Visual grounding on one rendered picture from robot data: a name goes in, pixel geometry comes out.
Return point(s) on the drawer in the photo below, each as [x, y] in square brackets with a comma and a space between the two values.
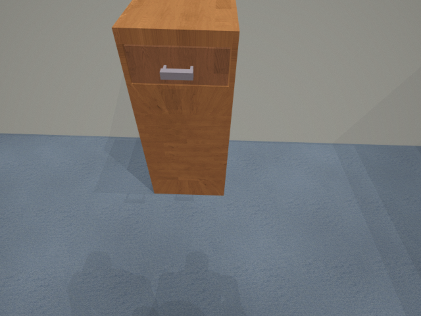
[210, 64]

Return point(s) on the handle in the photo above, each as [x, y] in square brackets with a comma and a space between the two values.
[176, 74]

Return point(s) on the cabinet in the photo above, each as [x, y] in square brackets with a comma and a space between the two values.
[184, 129]

